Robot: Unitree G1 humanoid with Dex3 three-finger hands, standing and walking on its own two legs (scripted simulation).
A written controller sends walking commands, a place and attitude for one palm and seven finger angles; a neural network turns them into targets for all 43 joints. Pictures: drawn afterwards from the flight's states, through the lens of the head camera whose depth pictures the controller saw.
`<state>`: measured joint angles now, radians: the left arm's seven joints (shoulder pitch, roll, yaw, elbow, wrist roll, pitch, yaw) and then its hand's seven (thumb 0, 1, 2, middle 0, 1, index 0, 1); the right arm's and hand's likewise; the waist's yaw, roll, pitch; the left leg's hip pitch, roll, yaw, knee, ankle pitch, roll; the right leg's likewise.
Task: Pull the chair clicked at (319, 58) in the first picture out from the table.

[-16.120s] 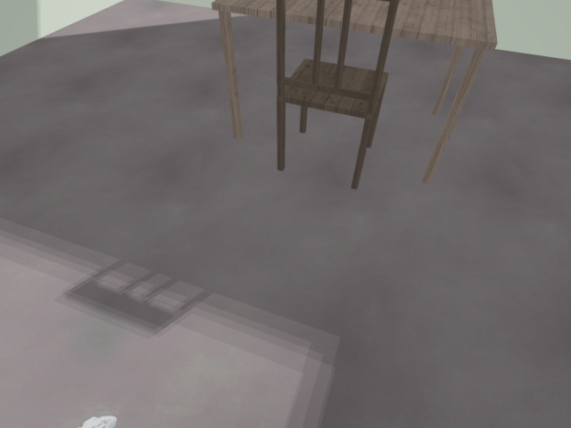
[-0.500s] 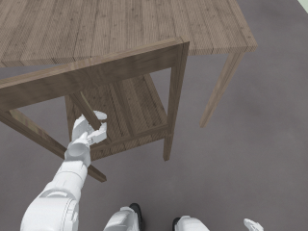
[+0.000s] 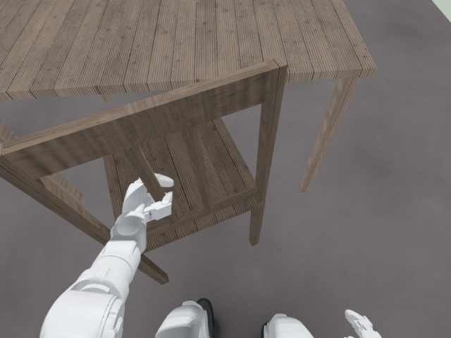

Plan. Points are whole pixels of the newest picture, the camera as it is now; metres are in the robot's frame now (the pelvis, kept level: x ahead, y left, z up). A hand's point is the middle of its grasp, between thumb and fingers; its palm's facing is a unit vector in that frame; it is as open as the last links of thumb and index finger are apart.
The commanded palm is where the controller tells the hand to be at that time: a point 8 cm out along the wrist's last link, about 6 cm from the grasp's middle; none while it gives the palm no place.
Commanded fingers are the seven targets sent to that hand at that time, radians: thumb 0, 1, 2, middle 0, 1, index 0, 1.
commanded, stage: step backward, pulling the chair out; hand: left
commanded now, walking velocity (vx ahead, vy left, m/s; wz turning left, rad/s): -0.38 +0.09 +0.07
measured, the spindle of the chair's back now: (156, 191) +0.39 +0.16 -0.05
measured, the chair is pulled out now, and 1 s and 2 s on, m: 0.15 0.20 0.27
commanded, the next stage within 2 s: none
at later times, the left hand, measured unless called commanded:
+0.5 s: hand (165, 210) +0.35 +0.14 -0.05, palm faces +0.05 -0.97 -0.23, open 5.4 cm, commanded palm +0.35 +0.19 -0.05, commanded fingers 0.00 0.90 0.90 -0.50 -1.45 -0.50 -1.45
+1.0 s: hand (164, 230) +0.31 +0.14 -0.05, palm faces +0.01 -0.97 -0.25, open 5.5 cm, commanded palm +0.30 +0.19 -0.04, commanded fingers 0.00 0.90 0.90 -0.50 -1.45 -0.50 -1.45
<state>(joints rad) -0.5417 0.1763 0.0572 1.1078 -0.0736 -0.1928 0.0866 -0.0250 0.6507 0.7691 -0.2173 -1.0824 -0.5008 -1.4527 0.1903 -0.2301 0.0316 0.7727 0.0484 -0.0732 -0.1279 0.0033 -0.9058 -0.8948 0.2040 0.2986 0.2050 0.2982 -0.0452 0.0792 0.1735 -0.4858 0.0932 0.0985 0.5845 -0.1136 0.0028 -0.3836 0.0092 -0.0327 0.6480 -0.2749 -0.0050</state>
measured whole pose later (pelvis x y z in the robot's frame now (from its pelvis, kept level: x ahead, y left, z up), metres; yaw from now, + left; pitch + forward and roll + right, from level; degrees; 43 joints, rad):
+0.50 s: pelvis -0.02 -0.01 +0.00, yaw +0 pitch +1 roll +0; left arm -0.55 0.22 0.07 1.08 -0.07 -0.17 0.10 -0.02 0.64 0.75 -0.22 -1.11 -0.50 -1.45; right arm 0.18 -0.26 0.01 0.77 0.06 -0.06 -0.12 0.00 -0.91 -0.89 0.20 0.30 0.20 0.30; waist -0.07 0.04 0.19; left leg -0.48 0.03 -0.03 0.70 -0.30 -0.05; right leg -0.41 0.00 -0.05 0.62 -0.23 -0.03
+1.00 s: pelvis -0.07 +0.00 +0.00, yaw +2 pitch +2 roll +1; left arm -0.55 0.21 0.05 1.01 -0.04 -0.13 0.10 0.00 0.66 0.76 -0.18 -1.12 -0.47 -1.45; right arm 0.17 -0.27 0.01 0.74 0.06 -0.01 -0.12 0.00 -0.91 -0.89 0.20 0.30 0.21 0.30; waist -0.10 0.04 0.19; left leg -0.40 0.01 -0.04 0.67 -0.38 -0.04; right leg -0.48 -0.05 -0.06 0.57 -0.12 -0.01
